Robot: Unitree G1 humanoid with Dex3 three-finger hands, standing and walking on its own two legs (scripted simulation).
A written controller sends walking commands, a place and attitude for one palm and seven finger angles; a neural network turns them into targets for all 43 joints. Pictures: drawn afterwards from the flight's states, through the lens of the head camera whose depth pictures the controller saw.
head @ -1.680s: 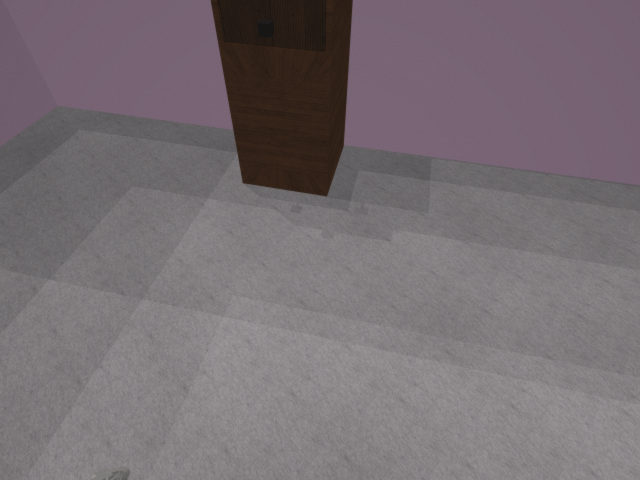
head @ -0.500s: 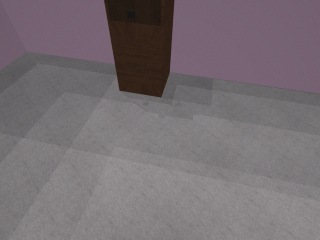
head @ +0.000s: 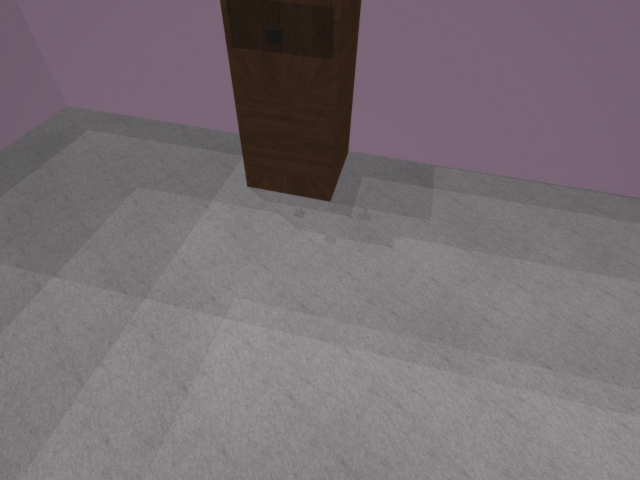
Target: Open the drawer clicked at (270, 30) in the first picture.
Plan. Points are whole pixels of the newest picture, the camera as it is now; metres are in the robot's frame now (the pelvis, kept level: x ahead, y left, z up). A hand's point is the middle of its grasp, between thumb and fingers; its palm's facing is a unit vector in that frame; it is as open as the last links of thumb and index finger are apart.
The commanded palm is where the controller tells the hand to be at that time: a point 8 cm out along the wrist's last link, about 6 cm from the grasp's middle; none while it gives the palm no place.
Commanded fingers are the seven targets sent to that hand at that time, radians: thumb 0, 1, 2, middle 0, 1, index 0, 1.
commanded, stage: walk to a spot facing it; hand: left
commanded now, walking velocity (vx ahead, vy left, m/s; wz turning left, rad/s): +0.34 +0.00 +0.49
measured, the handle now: (276, 33) +1.50 +0.24 -0.01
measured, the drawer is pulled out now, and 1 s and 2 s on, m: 0.00 0.00 0.00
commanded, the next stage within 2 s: turn to face it in 1.38 s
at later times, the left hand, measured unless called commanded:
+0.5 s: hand (170, 471) +0.17 +0.23 -0.17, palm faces +0.17 -0.97 -0.16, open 7.3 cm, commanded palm none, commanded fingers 0.00 0.90 0.90 -0.20 -0.30 -0.20 -0.30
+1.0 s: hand (184, 415) +0.26 +0.24 -0.19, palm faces +0.40 -0.90 -0.17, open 7.3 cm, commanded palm none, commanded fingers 0.00 0.90 0.90 -0.20 -0.30 -0.20 -0.30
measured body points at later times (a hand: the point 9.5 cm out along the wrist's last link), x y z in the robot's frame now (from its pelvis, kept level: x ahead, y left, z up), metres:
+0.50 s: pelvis +0.15 +0.05 +0.00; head +0.16 +0.06 +0.45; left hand +0.17 +0.28 -0.16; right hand +0.08 -0.16 -0.15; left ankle +0.04 +0.13 -0.74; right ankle +0.27 -0.09 -0.70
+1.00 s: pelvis +0.37 +0.09 -0.01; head +0.37 +0.12 +0.44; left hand +0.24 +0.29 -0.18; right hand +0.56 -0.11 -0.13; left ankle +0.44 +0.21 -0.73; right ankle +0.33 -0.07 -0.74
